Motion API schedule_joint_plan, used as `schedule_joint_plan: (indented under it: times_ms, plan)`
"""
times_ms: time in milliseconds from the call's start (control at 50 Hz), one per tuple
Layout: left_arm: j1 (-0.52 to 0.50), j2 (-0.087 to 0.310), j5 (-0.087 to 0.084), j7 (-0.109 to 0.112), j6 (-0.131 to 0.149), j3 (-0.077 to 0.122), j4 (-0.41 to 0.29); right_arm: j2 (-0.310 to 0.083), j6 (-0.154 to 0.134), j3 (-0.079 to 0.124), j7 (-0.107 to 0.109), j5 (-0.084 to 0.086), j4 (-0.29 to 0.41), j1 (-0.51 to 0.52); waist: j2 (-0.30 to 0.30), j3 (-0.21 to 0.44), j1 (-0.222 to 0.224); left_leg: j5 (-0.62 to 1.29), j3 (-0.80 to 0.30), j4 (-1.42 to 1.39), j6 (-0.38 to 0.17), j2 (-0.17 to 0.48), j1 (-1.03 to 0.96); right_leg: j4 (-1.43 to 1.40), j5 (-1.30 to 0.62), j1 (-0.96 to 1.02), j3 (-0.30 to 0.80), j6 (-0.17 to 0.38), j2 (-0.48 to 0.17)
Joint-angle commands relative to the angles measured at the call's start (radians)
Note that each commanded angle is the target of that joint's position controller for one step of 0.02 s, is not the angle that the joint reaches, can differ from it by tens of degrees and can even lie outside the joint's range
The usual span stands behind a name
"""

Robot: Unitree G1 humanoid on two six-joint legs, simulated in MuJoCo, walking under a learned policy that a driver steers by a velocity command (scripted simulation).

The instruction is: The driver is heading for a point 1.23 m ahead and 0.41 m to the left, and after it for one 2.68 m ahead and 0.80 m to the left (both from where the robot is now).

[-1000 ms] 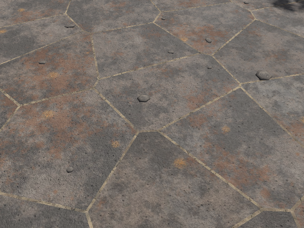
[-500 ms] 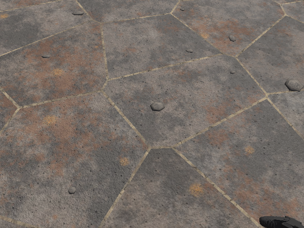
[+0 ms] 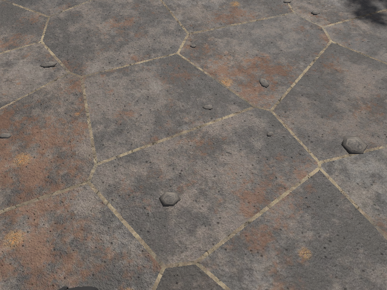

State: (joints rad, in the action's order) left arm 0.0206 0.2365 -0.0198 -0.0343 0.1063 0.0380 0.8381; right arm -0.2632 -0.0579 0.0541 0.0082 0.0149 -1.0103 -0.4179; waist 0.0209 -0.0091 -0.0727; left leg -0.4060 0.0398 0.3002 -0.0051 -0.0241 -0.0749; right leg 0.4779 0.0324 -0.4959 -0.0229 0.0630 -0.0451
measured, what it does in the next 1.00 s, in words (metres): walks ahead, turning left: left foot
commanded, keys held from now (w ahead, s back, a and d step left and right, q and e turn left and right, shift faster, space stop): w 0.22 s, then w+q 0.78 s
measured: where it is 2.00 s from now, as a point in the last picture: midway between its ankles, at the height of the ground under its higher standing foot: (95, 160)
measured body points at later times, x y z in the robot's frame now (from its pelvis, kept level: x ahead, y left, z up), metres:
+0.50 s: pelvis +0.28 +0.00 +0.01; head +0.30 +0.01 +0.45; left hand +0.24 +0.27 -0.13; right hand +0.49 -0.22 -0.10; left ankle +0.44 +0.14 -0.70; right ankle +0.14 -0.11 -0.73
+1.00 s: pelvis +0.56 +0.07 +0.01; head +0.59 +0.10 +0.46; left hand +0.70 +0.38 -0.07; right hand +0.69 -0.19 -0.10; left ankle +0.44 +0.12 -0.73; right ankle +0.78 -0.01 -0.70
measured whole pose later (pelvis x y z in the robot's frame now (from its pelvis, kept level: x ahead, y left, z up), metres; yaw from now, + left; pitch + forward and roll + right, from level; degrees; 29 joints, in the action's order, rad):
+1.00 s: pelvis +0.56 +0.07 +0.01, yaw +23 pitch +3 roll +0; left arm 0.00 0.27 0.00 -0.01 0.12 0.05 0.75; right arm -0.27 -0.05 0.08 0.02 0.02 -0.82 -0.36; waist 0.04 -0.01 -0.09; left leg -0.34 -0.19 0.39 -0.08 -0.11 0.08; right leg 0.48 -0.03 -0.56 0.09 -0.03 -0.02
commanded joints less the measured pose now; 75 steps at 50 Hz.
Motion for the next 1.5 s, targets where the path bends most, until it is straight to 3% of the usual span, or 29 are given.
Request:
schedule_joint_plan:
  times_ms: [20, 40, 60, 80, 120, 240, 340, 440, 500, 540, 560, 580, 600, 620, 640, 680, 760, 880, 980, 1040, 1060, 1080, 1100, 1120, 1140, 1180, 1300, 1400, 1500]
  plan:
    - [0.417, 0.277, 0.013, 0.016, 0.009, 0.091, 0.050, -0.100, -0.002, 0.003, 0.005, -0.027, 0.082, 0.017, 0.039, 0.294, 0.223, 0.524, -0.005, 0.617, -0.082, 0.135, 0.301, 0.028, 0.018, 0.637, 0.235, 0.130, -0.188]
    - [0.453, 0.315, 0.015, 0.006, 0.004, 0.097, 0.075, 0.032, -0.028, -0.031, -0.008, -0.014, 0.079, -0.102, 0.303, 0.398, 0.147, -0.144, -0.060, 0.913, -0.029, -0.049, 0.689, -0.115, 0.226, 0.924, 0.713, 0.282, -0.370]
    - [0.418, 0.206, 0.009, 0.005, 0.007, 0.067, 0.063, -0.095, -0.051, -0.005, -0.010, 0.016, 0.075, -0.020, 0.175, 0.325, 0.183, -0.163, -0.176, 1.017, -0.049, 0.008, 0.801, -0.171, 0.304, 0.877, 0.709, 0.238, -0.333]
    - [0.328, 0.163, 0.009, 0.010, 0.009, 0.054, 0.043, -0.139, -0.067, 0.008, -0.012, 0.035, 0.105, 0.076, 0.130, 0.191, 0.169, -0.065, -0.153, 1.016, -0.067, 0.059, 0.849, -0.184, 0.227, 0.747, 0.546, 0.192, -0.301]
    - [0.205, 0.118, 0.020, 0.007, 0.009, 0.039, 0.019, -0.123, -0.064, 0.015, -0.002, 0.012, 0.112, 0.143, 0.017, 0.071, 0.111, 0.082, -0.116, 0.909, -0.055, 0.140, 0.766, -0.242, 0.031, 0.495, 0.353, 0.165, -0.228]
    - [0.244, 0.147, 0.025, 0.021, 0.014, 0.046, 0.061, -0.060, -0.016, 0.015, 0.000, -0.004, 0.137, 0.186, 0.024, -0.008, 0.061, 0.250, -0.099, 0.689, -0.006, 0.183, 0.761, -0.359, -0.110, 0.362, 0.169, 0.181, -0.185]
    - [0.286, 0.157, 0.025, 0.041, 0.009, 0.047, 0.083, -0.037, -0.020, 0.005, -0.018, 0.004, 0.181, 0.339, 0.034, -0.046, 0.111, 0.509, -0.062, 0.407, -0.015, 0.141, 0.727, -0.395, -0.084, 0.370, 0.010, 0.124, -0.145]
    - [0.346, 0.163, 0.015, 0.047, -0.010, 0.052, 0.118, -0.037, -0.021, -0.001, -0.046, 0.009, 0.244, 0.455, 0.018, -0.083, 0.143, 0.469, -0.054, 0.296, -0.054, 0.114, 0.787, -0.346, -0.130, 0.558, -0.051, 0.101, -0.210]
    - [0.314, 0.193, 0.011, 0.056, -0.032, 0.063, 0.105, -0.063, -0.021, 0.010, -0.068, 0.008, 0.273, 0.445, 0.045, -0.053, 0.109, 0.329, 0.005, 0.284, -0.094, 0.070, 0.724, -0.219, -0.423, 0.632, -0.091, 0.071, -0.233]
    - [0.285, 0.213, 0.013, 0.067, -0.051, 0.068, 0.086, -0.118, -0.016, 0.044, -0.070, 0.007, 0.245, 0.276, 0.064, 0.060, 0.010, 0.278, 0.070, 0.271, -0.135, -0.013, 0.478, 0.046, -0.721, 0.607, -0.139, 0.035, -0.206]
    - [0.287, 0.203, 0.017, 0.074, -0.055, 0.061, 0.070, -0.182, -0.012, 0.079, -0.059, 0.009, 0.205, 0.111, 0.026, 0.149, -0.062, 0.309, 0.011, 0.245, -0.175, -0.015, 0.213, 0.285, -0.637, 0.461, -0.157, 0.000, -0.163]
    - [0.357, 0.116, 0.040, 0.064, -0.036, 0.031, 0.028, -0.297, -0.006, 0.111, -0.041, 0.005, 0.192, -0.010, -0.182, 0.279, -0.046, 0.263, -0.420, 0.228, -0.320, 0.233, -0.173, 0.675, -0.133, 0.068, -0.160, -0.063, -0.043]
    - [0.357, 0.070, 0.032, 0.045, 0.008, 0.007, 0.010, -0.284, -0.010, 0.096, -0.044, 0.010, 0.205, -0.003, -0.252, 0.390, -0.012, 0.143, -0.885, 0.026, -0.441, 0.377, -0.345, 0.898, 0.541, -0.194, 0.034, -0.083, 0.120]
    - [0.254, 0.153, -0.008, 0.031, 0.042, 0.030, -0.013, -0.211, -0.014, 0.076, -0.042, 0.000, 0.207, 0.012, -0.177, 0.308, -0.047, 0.123, -0.776, -0.002, -0.375, 0.342, -0.302, 0.940, 0.496, -0.305, 0.136, -0.051, 0.048]
    - [0.194, 0.163, -0.022, 0.028, 0.057, 0.030, -0.032, -0.169, -0.019, 0.066, -0.038, 0.000, 0.219, 0.070, -0.115, 0.195, -0.029, 0.182, -0.621, -0.003, -0.332, 0.302, -0.165, 0.883, 0.405, -0.319, 0.117, -0.030, 0.000]
    - [0.179, 0.170, 0.016, 0.044, 0.047, 0.046, -0.028, -0.113, -0.023, 0.047, -0.038, -0.006, 0.254, 0.194, -0.021, 0.077, 0.054, 0.358, -0.437, -0.041, -0.286, 0.227, 0.126, 0.705, 0.301, -0.188, 0.105, -0.041, -0.069]
    - [0.170, 0.127, 0.036, 0.054, 0.004, 0.048, -0.058, -0.148, -0.025, 0.055, -0.018, -0.005, 0.269, 0.187, -0.062, 0.038, 0.091, 0.487, -0.337, -0.100, -0.294, 0.173, 0.299, 0.527, 0.199, -0.109, 0.081, -0.098, -0.067]
    - [-0.050, 0.088, 0.024, 0.041, 0.011, 0.032, -0.137, -0.165, -0.011, 0.060, 0.007, 0.007, 0.252, 0.090, -0.102, 0.001, 0.010, 0.378, -0.289, -0.078, -0.213, 0.105, 0.334, 0.107, -0.138, -0.043, 0.065, -0.117, 0.017]
    - [-0.108, 0.136, 0.013, 0.018, 0.033, 0.042, -0.179, -0.158, 0.006, 0.060, 0.016, 0.012, 0.238, 0.040, -0.115, 0.003, 0.002, 0.354, -0.423, 0.041, -0.198, 0.161, 0.187, -0.015, -0.058, -0.023, 0.104, -0.089, 0.042]
    - [0.051, 0.182, 0.016, 0.021, 0.049, 0.064, -0.146, -0.143, 0.013, 0.056, 0.018, 0.006, 0.261, 0.077, -0.146, 0.068, 0.093, 0.477, -0.448, 0.191, -0.160, 0.126, 0.182, -0.079, 0.008, 0.207, 0.081, -0.030, 0.046]
    - [0.194, 0.225, 0.034, 0.028, 0.053, 0.078, -0.129, -0.097, 0.009, 0.038, 0.011, -0.003, 0.283, 0.098, -0.099, 0.194, 0.162, 0.443, -0.389, 0.408, -0.127, 0.072, 0.284, -0.037, 0.011, 0.462, 0.173, 0.031, -0.071]
    - [0.339, 0.311, 0.049, 0.035, 0.041, 0.104, -0.106, -0.038, 0.000, 0.020, 0.011, 0.015, 0.303, -0.021, 0.145, 0.362, 0.153, 0.146, -0.244, 0.753, -0.043, -0.070, 0.625, -0.052, 0.147, 0.864, 0.540, 0.184, -0.303]
    - [0.353, 0.257, 0.023, 0.027, 0.029, 0.092, -0.093, -0.084, -0.005, 0.018, 0.010, 0.021, 0.309, -0.054, 0.282, 0.375, 0.141, -0.198, -0.227, 0.924, -0.030, -0.041, 0.809, -0.140, 0.334, 0.909, 0.795, 0.220, -0.396]
    - [0.301, 0.176, 0.014, 0.029, 0.021, 0.070, -0.112, -0.170, 0.000, 0.040, 0.009, 0.026, 0.303, 0.017, 0.153, 0.224, 0.157, -0.124, -0.236, 1.001, -0.024, 0.019, 0.873, -0.163, 0.426, 0.782, 0.680, 0.175, -0.360]
    - [0.247, 0.149, 0.020, 0.032, 0.010, 0.060, -0.123, -0.178, 0.007, 0.044, 0.009, 0.017, 0.317, 0.090, 0.070, 0.121, 0.151, -0.044, -0.193, 1.003, -0.018, 0.056, 0.863, -0.183, 0.361, 0.641, 0.537, 0.136, -0.316]
    - [0.179, 0.114, 0.031, 0.032, 0.005, 0.045, -0.114, -0.145, 0.014, 0.049, 0.003, 0.005, 0.338, 0.136, 0.064, 0.011, 0.104, 0.049, -0.176, 0.917, -0.017, 0.115, 0.802, -0.246, 0.198, 0.436, 0.354, 0.111, -0.240]
    - [0.183, 0.168, 0.026, 0.030, 0.020, 0.067, -0.076, -0.076, 0.033, 0.035, -0.009, 0.008, 0.387, 0.181, 0.051, -0.007, 0.084, 0.224, -0.141, 0.739, 0.007, 0.157, 0.806, -0.335, -0.052, 0.384, 0.102, 0.139, -0.221]
    - [0.220, 0.201, 0.017, 0.038, 0.001, 0.074, -0.054, -0.052, 0.017, 0.020, -0.040, 0.008, 0.427, 0.328, 0.034, -0.036, 0.138, 0.437, -0.060, 0.460, -0.006, 0.131, 0.748, -0.328, -0.113, 0.431, -0.064, 0.097, -0.192]
    - [0.294, 0.244, -0.011, 0.034, -0.027, 0.084, -0.012, -0.064, 0.016, 0.021, -0.059, 0.007, 0.481, 0.409, 0.042, -0.063, 0.136, 0.282, -0.009, 0.322, -0.065, 0.076, 0.695, -0.257, -0.286, 0.554, -0.093, 0.082, -0.250]
Velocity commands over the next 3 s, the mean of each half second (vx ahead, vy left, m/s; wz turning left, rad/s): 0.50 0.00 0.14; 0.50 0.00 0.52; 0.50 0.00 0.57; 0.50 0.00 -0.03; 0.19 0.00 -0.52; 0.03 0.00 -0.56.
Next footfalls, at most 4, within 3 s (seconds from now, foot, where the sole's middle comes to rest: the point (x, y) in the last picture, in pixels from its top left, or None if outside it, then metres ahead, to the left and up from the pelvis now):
0.56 left None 0.48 0.13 -0.76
1.06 right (181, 202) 0.81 0.03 -0.76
1.56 left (83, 194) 0.88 0.41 -0.76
2.10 right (89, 122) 1.26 0.43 -0.76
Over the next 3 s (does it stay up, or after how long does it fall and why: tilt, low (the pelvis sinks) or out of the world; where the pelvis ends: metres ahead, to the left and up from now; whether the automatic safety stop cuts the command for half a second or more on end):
stays up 1.18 0.49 0.00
